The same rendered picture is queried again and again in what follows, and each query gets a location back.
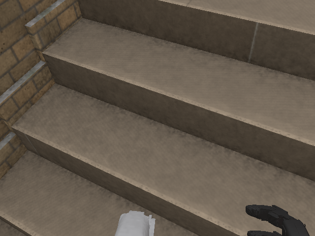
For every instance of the left robot thigh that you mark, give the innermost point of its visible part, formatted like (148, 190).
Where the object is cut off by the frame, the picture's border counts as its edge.
(136, 223)

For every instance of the robot right hand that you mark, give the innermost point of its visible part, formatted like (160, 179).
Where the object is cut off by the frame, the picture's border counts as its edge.
(279, 217)

